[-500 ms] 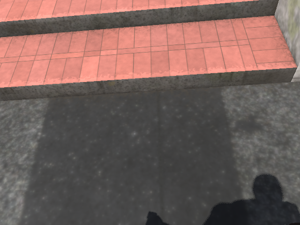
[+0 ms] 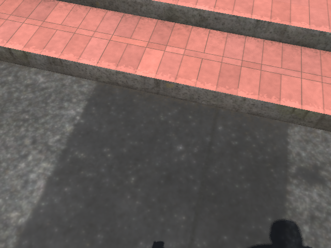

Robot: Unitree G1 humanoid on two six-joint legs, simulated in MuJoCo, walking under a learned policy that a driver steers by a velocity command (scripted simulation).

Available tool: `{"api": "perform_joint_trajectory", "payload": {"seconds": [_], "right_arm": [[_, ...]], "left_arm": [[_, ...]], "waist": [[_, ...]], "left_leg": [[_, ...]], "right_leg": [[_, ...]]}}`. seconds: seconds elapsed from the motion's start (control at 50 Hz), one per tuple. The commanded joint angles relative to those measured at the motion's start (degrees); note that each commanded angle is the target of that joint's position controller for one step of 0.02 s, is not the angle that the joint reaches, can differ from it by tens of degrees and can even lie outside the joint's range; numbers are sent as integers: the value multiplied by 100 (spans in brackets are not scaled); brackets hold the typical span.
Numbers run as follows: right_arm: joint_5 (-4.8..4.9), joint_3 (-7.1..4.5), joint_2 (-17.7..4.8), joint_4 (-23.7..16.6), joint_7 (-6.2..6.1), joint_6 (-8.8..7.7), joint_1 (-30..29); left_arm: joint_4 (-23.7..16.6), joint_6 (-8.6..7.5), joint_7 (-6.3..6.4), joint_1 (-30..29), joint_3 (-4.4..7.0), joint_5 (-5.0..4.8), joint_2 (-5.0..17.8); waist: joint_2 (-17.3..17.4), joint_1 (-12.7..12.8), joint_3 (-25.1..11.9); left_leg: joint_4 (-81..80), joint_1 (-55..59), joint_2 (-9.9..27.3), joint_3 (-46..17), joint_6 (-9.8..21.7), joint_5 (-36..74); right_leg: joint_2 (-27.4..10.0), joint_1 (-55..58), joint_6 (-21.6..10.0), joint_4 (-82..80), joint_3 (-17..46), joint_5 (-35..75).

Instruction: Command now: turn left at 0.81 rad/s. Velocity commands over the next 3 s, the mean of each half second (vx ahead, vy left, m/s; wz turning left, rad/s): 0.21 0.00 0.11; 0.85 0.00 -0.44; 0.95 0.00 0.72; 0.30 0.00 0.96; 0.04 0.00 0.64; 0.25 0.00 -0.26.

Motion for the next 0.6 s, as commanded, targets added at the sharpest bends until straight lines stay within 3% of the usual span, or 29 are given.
{"api": "perform_joint_trajectory", "payload": {"seconds": [0.02, 0.04, 0.06, 0.08, 0.1, 0.14, 0.18, 0.24, 0.26, 0.28, 0.3, 0.34, 0.4, 0.46, 0.54, 0.6], "right_arm": [[-234, -541, -1968, -397, -171, -140, 1050], [-281, -444, -1596, -441, -86, -302, 1052], [-211, -388, -1438, -406, -94, -396, 768], [-72, -327, -1218, -420, -149, -405, 341], [9, -241, -995, -494, -221, -361, 9], [-82, -145, -891, -561, -322, -306, -143], [-161, -89, -831, -510, -357, -302, -95], [-265, 115, -395, -356, -369, -308, -217], [-262, 104, -453, -241, -345, -317, -11], [-241, -23, -857, -158, -302, -339, 279], [-260, -65, -1046, -105, -262, -393, 362], [-275, -65, -1036, 9, -232, -546, 423], [-187, -62, -853, 211, -254, -761, 603], [-203, -73, -754, 266, -239, -876, 544], [-193, -134, -822, 368, -178, -888, 588], [-165, -193, -951, 499, -140, -852, 707]], "left_arm": [[-808, -229, -42, -449, 27, 291, 166], [-728, -241, -44, -697, 88, 254, 472], [-770, -259, -40, -773, 106, 104, 565], [-629, -254, 10, -600, 139, 91, 644], [-537, -225, 70, -493, 171, 144, 738], [-357, -176, 61, -179, 154, 150, 642], [-215, -147, 49, 36, 89, 86, 489], [-96, -119, 0, 74, -58, 65, 231], [-74, -124, -57, 74, -101, 37, 207], [-162, -140, -104, -113, -80, -59, 387], [-281, -166, -130, -298, -44, -143, 566], [-382, -259, -148, -448, -6, -198, 706], [-367, -430, -167, -266, 6, -160, 580], [-395, -483, -239, -147, -31, -174, 396], [-621, -461, -375, -316, -170, -181, 148], [-802, -453, -454, -500, -266, -199, 102]], "waist": [[2105, -261, -1694], [1066, -583, -2116], [824, -390, -1642], [463, -134, -1214], [443, -16, -1040], [607, 108, -1167], [626, 103, -1287], [780, 45, -1244], [908, -101, -1262], [1082, -371, -1022], [1179, -479, -690], [1122, -532, -163], [809, -487, -65], [647, -425, -87], [490, -450, 86], [404, -467, 258]], "left_leg": [[-1016, 2834, 1961, -3874, 2037, 5008], [-1214, 2778, 2091, -3756, 2323, 4491], [-1337, 2440, 1784, -3256, 2048, 3672], [-1352, 2155, 1418, -2724, 1651, 3166], [-1339, 1871, 1241, -2412, 1409, 3116], [-1323, 1467, 997, -2004, 1325, 3689], [-1314, 1526, 916, -1713, 1291, 3838], [-1351, 1368, 749, -1205, 1124, 3422], [-1636, 1316, 761, -1186, 1137, 2138], [-2052, 1310, 935, -1508, 1241, 284], [-2401, 1286, 1164, -1935, 1278, -1107], [-2742, 1647, 1517, -2375, 1243, -2033], [-2857, 2660, 1787, -2202, 1146, -1647], [-2925, 2866, 1756, -1589, 1012, -1021], [-2978, 2603, 1665, -657, 868, -305], [-2953, 2518, 1601, -10, 739, 140]], "right_leg": [[715, -2582, 469, 3289, 846, -1835], [643, -2790, 456, 3890, 1955, -1948], [549, -2959, 340, 3846, 2066, -1409], [404, -3054, 298, 3507, 2017, -831], [313, -2955, 315, 3173, 1985, -389], [444, -2303, 447, 3118, 1834, 135], [455, -2073, 546, 2729, 1734, 379], [200, -1442, 586, 1553, 1686, 771], [178, -1299, 557, 1287, 1535, 885], [215, -1547, 477, 1330, 1393, 861], [160, -1928, 363, 1227, 1492, 827], [130, -2757, 144, 1075, 1796, 761], [40, -3745, -37, 1241, 2169, 858], [-127, -3978, -24, 1415, 2031, 1064], [-321, -3887, -66, 1355, 1688, 1327], [-357, -3682, -255, 1129, 1397, 1313]]}}
Next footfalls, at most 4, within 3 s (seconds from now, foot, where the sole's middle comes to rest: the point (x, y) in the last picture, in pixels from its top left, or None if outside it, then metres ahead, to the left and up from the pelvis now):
0.70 right None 0.39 -0.22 -0.76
1.20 left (209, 147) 0.85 -0.21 -0.76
1.42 right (261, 114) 0.95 -0.43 -0.64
1.66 right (257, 136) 0.92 -0.43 -0.76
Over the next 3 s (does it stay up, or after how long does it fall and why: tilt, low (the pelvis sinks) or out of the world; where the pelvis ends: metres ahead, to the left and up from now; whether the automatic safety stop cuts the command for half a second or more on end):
stays up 1.82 -0.52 0.23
